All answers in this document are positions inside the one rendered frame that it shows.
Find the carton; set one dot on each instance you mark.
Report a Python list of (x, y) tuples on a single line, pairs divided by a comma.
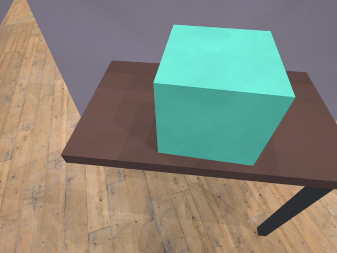
[(219, 93)]

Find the table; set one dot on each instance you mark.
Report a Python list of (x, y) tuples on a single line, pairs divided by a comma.
[(118, 129)]

